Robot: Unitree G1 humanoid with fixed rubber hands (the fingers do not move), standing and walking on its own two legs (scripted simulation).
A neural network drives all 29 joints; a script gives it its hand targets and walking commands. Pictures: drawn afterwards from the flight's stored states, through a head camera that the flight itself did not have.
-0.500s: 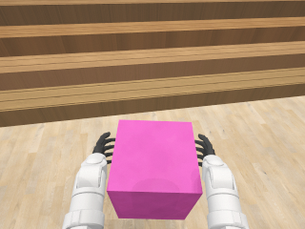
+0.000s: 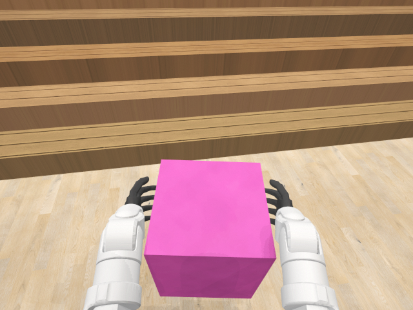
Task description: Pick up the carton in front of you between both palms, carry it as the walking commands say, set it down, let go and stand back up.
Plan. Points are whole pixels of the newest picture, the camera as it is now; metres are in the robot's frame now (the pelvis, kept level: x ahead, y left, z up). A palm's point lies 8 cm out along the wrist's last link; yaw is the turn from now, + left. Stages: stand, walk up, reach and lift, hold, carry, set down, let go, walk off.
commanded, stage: hold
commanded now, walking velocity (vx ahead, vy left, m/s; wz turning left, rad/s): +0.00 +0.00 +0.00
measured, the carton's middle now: (208, 232) +0.29 +0.00 -0.03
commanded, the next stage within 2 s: carry in 0.82 s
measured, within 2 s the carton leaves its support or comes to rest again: neither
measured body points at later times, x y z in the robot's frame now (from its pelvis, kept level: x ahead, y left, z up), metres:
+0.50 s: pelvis +0.00 +0.00 +0.00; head -0.05 +0.00 +0.45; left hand +0.30 +0.15 +0.04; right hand +0.30 -0.15 +0.04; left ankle +0.01 +0.13 -0.75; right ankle +0.01 -0.13 -0.75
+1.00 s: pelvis +0.02 +0.01 -0.01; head -0.02 +0.01 +0.44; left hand +0.32 +0.16 +0.05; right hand +0.32 -0.14 +0.05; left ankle +0.01 +0.14 -0.74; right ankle +0.01 -0.13 -0.75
